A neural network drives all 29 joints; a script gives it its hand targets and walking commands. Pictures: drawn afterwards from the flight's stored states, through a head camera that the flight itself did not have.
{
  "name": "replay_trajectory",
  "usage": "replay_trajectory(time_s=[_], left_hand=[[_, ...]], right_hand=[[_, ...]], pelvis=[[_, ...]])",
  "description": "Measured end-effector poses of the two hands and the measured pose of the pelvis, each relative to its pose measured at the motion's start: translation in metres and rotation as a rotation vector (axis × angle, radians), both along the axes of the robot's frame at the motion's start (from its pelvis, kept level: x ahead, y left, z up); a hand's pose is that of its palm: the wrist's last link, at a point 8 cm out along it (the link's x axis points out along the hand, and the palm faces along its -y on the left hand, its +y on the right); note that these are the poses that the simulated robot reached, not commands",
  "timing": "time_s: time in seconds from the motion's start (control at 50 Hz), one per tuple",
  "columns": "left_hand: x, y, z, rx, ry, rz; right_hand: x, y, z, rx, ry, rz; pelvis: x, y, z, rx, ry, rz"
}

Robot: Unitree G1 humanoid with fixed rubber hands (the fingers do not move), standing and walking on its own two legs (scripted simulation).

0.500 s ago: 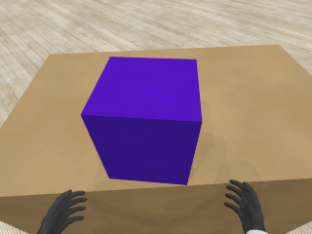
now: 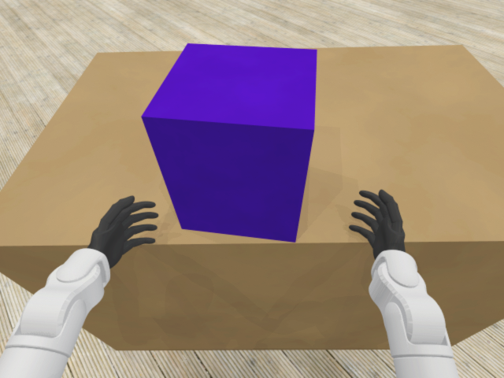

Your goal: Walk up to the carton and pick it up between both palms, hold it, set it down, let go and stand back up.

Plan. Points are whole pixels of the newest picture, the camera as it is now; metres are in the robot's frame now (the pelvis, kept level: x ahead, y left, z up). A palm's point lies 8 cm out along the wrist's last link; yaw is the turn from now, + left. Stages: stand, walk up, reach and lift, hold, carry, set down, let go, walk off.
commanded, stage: reach and lift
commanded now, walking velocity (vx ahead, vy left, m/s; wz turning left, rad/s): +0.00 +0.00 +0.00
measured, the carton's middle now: (243, 146) +0.45 +0.01 +0.12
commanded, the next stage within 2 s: none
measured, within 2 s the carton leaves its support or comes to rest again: neither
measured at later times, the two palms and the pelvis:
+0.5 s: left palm (137, 154) +0.40 +0.17 +0.16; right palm (376, 201) +0.30 -0.17 +0.16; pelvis -0.07 +0.01 -0.01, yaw -7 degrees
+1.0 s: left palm (128, 150) +0.40 +0.17 +0.18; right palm (411, 185) +0.33 -0.23 +0.15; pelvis -0.09 +0.01 +0.00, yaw -4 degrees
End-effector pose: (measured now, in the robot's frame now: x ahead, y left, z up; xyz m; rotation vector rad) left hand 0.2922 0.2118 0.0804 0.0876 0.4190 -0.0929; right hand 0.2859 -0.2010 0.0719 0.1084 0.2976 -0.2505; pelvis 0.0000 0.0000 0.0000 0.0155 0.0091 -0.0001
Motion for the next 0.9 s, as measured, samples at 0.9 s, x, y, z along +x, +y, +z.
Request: replay_trajectory(time_s=[0.9], left_hand=[[0.093,-0.017,0.106,-0.026,-0.108,0.005]], right_hand=[[0.029,-0.029,0.065,-0.028,0.022,-0.117]], pelvis=[[-0.090,0.019,-0.001,0.010,0.031,-0.069]])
